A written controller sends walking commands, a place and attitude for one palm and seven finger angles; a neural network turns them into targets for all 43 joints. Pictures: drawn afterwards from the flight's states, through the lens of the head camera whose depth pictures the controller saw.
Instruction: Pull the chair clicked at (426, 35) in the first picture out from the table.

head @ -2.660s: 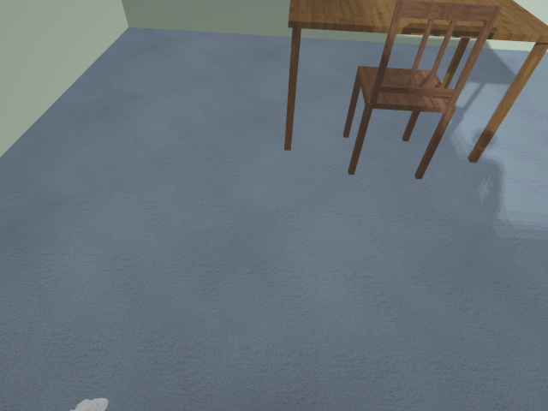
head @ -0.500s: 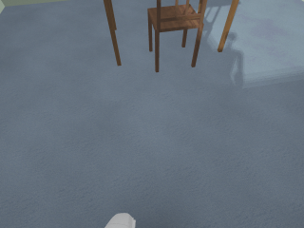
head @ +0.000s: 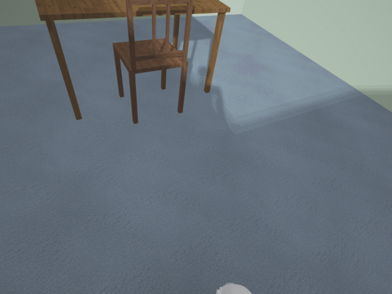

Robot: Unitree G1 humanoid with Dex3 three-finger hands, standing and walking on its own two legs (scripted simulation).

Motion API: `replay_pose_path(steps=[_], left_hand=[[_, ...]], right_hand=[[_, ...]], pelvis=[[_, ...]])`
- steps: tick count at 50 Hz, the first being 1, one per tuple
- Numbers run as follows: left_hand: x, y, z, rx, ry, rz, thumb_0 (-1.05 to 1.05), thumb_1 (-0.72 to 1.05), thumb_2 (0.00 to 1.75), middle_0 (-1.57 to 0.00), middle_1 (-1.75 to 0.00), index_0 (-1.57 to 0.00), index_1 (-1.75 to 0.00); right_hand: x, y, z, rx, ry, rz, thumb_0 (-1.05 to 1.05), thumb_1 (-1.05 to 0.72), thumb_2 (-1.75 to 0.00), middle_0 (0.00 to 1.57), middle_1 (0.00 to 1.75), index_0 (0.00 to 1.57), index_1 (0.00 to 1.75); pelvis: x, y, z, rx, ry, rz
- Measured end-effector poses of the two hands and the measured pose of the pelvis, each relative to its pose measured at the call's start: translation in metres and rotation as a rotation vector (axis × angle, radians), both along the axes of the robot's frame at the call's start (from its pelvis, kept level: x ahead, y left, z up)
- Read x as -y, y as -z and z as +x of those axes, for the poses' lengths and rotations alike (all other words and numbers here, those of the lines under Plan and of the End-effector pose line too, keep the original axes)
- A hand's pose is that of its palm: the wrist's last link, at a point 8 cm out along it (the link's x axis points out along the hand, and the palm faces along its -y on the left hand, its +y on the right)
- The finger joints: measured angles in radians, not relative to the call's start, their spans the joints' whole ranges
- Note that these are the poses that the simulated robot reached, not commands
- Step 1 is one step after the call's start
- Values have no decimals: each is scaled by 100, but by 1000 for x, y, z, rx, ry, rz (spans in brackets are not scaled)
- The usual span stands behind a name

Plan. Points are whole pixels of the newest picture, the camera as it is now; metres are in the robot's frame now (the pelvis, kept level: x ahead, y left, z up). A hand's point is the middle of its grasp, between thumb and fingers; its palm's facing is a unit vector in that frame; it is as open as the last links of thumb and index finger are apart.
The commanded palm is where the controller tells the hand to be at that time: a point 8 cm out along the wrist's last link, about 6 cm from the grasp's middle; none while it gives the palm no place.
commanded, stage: walk to a spot facing it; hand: left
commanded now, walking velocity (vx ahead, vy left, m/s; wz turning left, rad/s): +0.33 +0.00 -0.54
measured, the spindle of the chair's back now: (153, 30) +1.46 +0.34 -0.11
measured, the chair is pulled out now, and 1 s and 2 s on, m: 0.00 0.00 0.00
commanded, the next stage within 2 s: none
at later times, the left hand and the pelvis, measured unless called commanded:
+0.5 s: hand (160, 220) +0.35 +0.11 -0.18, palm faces -0.24 -0.95 -0.19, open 7.2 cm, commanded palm none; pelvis +0.22 -0.05 -0.02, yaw -14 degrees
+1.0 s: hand (168, 167) +0.54 +0.11 -0.19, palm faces -0.29 -0.95 -0.14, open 7.4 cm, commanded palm none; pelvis +0.47 -0.05 +0.00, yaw -22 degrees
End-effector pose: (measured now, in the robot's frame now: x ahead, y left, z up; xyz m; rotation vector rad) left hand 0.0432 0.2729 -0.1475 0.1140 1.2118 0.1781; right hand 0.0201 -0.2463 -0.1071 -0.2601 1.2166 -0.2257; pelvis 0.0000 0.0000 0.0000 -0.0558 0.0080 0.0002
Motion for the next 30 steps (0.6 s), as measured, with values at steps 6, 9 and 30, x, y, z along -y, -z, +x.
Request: replay_pose_path(steps=[6, 9, 30], left_hand=[[19, 9, 85, -5, 119, -28, 0, 91, 90, -20, -30, -19, -30], [43, 16, 132, -14, 197, -54, 0, 91, 90, -20, -30, -19, -30], [97, -1, 333, -33, 321, 49, -1, 93, 90, -20, -30, -20, -30]], right_hand=[[-19, 11, -53, -191, 170, 30, 1, -91, -90, 20, 30, 20, 30], [-32, 15, -72, -292, 249, 64, 1, -91, -90, 20, 30, 20, 30], [36, 38, 222, 27, 327, 125, 1, -93, -90, 20, 30, 20, 30]], pelvis=[[-1, 7, 41, -5, 84, 6], [3, 13, 66, -12, 120, 9], [51, 11, 270, -2, 273, 35]])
